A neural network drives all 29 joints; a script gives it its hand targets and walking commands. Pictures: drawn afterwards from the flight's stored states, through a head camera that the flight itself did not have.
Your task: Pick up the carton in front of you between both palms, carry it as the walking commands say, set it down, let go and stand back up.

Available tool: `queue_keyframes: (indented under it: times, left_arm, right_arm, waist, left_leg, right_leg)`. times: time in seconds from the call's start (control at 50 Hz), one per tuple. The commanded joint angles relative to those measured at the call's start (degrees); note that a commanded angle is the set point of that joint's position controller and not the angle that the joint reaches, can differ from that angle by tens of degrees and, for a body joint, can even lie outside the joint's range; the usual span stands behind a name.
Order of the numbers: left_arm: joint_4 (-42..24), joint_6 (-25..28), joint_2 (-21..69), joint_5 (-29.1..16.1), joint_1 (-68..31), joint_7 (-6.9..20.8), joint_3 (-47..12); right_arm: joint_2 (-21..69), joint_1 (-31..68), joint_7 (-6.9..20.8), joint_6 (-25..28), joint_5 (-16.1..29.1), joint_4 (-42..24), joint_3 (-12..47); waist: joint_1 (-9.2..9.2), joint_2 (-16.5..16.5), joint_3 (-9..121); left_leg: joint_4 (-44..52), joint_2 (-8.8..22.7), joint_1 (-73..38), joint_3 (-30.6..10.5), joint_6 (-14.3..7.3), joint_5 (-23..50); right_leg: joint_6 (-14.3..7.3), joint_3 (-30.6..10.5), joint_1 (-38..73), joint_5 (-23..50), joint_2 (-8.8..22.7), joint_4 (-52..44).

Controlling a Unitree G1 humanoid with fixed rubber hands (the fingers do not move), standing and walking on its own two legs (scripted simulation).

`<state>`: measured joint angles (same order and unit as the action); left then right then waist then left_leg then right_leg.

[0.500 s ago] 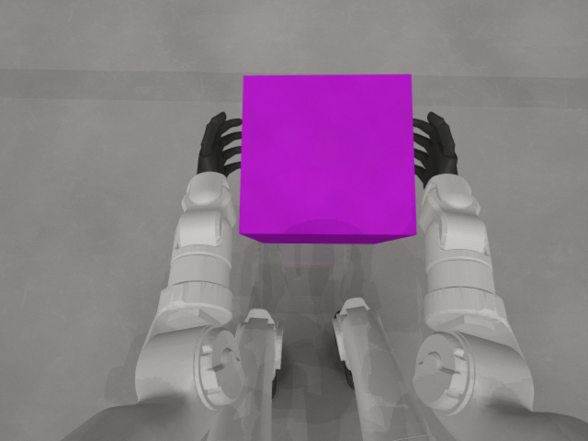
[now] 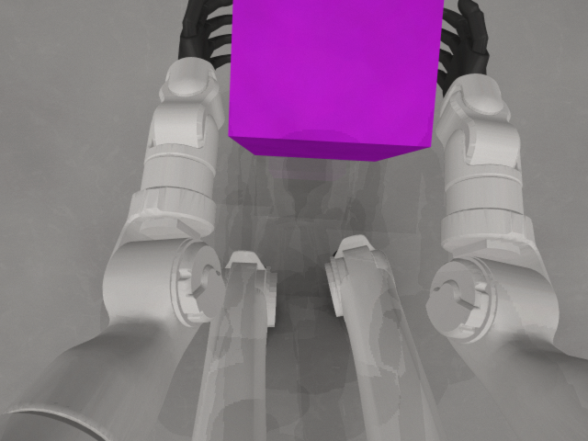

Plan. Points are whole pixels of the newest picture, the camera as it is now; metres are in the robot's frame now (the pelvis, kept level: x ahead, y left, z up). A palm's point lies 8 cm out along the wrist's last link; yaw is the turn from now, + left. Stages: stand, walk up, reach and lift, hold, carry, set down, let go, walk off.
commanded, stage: set down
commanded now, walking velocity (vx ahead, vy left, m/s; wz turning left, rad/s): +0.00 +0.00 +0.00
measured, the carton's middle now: (324, 77) +0.53 -0.07 -0.19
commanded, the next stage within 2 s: none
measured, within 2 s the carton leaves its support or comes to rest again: rests again in 0.88 s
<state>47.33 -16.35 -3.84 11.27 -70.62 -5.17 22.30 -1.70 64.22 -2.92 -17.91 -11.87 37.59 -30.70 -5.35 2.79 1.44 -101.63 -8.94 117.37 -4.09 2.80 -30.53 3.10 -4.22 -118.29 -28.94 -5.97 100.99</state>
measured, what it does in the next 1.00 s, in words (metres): lowers itself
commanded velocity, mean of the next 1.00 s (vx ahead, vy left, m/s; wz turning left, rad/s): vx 0.00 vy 0.00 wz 0.00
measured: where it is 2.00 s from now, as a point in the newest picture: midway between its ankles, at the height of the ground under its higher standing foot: (302, 316)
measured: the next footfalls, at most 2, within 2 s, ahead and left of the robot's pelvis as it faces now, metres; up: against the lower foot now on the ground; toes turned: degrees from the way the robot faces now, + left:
none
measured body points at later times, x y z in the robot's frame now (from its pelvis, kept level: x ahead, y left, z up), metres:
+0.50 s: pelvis +0.00 +0.00 -0.09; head +0.38 -0.02 +0.15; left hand +0.59 +0.06 -0.27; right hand +0.52 -0.24 -0.26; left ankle +0.09 +0.12 -0.45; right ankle +0.10 -0.12 -0.45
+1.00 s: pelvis +0.00 +0.01 -0.11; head +0.37 -0.02 +0.13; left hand +0.58 +0.07 -0.29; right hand +0.51 -0.23 -0.29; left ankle +0.09 +0.12 -0.45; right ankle +0.10 -0.12 -0.45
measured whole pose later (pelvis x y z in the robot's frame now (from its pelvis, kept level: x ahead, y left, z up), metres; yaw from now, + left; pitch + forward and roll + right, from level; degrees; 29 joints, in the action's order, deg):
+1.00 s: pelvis +0.00 +0.01 -0.11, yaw -1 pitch +37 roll -2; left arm 63.4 -11.7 -15.6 -0.6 -89.4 -7.5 8.3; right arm -11.0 78.7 -2.0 -13.8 -3.5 49.9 -25.6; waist -7.3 2.6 -22.5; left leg -126.0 -9.6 125.8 -2.0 1.8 -36.9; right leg 3.2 -1.3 -125.8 -35.2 -3.9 124.2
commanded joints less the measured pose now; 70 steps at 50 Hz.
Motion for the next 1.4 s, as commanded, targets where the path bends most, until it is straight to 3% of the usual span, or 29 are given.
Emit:
queue_keyframes:
  times: [0.0, 0.38, 0.52, 0.64, 0.94, 1.16, 1.38]
  left_arm:
    - [1.21, 1.70, 50.33, -6.21, -34.62, 10.54, -22.62]
    - [1.41, 3.61, 42.37, -14.99, -47.40, 9.40, -29.83]
    - [-1.35, 4.42, 46.09, -17.93, -48.00, 9.45, -33.70]
    - [3.45, 5.24, 44.97, -16.43, -44.27, 10.17, -30.67]
    - [8.33, 6.47, 36.90, -16.40, -47.82, 10.30, -27.05]
    - [15.04, 5.71, 30.73, -12.45, -43.11, 12.07, -21.38]
    - [18.66, 4.33, 23.61, -9.57, -39.37, 12.59, -18.31]
  right_arm:
    - [46.86, 38.77, 13.98, 1.18, 7.53, 0.72, 27.86]
    - [38.53, 51.96, 13.92, 3.32, 15.46, -0.67, 31.44]
    - [39.19, 52.37, 14.21, 3.84, 18.50, -1.68, 33.07]
    - [39.07, 48.66, 15.07, 4.33, 16.55, 3.27, 30.42]
    - [31.91, 52.54, 15.15, 6.33, 13.86, 6.18, 25.90]
    - [28.86, 47.05, 15.97, 5.21, 8.98, 12.40, 19.97]
    - [22.53, 42.08, 16.08, 4.12, 5.20, 16.75, 14.64]
  waist:
    - [-3.53, 1.32, 61.70]
    - [-5.93, 2.33, 61.78]
    - [-7.00, 5.51, 62.47]
    - [-6.66, 4.72, 51.86]
    - [-7.14, 4.23, 38.50]
    - [-5.45, 3.56, 23.16]
    - [-4.46, 3.73, 13.57]
  left_leg:
    - [5.51, -2.73, -28.54, 7.41, -0.99, 12.32]
    - [-10.72, -1.44, -27.46, 7.79, -1.83, 17.28]
    - [-14.37, -1.55, -28.47, 7.42, -2.12, 23.00]
    - [-14.55, -1.58, -21.77, 6.47, -2.38, 20.45]
    - [-15.65, -1.21, -18.16, 4.91, -3.24, 13.60]
    - [-15.53, -0.97, -10.62, 4.68, -3.99, 5.85]
    - [-15.44, -0.05, -10.66, 3.73, -4.14, 1.60]
  right_leg:
    - [0.91, 8.87, 34.95, 18.13, -2.12, -5.71]
    - [0.63, 9.61, 32.34, 24.63, -0.35, 9.46]
    - [-0.14, 8.51, 32.45, 31.36, -0.56, 12.55]
    - [-0.16, 8.27, 25.99, 27.66, -0.45, 13.57]
    - [-1.56, 8.27, 18.83, 18.70, 0.39, 15.20]
    - [-2.49, 6.92, 14.56, 11.02, 0.56, 15.29]
    - [-3.22, 6.44, 10.78, 4.70, 1.01, 15.63]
